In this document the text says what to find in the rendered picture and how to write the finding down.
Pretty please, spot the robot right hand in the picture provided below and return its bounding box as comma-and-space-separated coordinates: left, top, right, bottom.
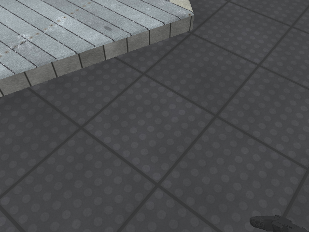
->
249, 215, 309, 232

